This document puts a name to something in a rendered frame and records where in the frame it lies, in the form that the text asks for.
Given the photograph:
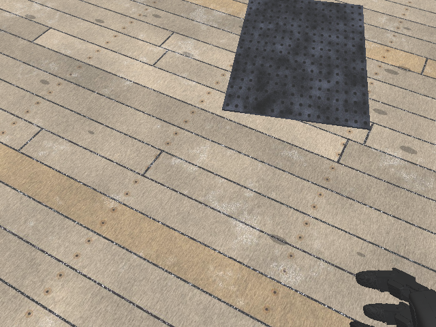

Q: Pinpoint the robot right hand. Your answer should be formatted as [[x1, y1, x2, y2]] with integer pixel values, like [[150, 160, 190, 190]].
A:
[[349, 268, 436, 327]]

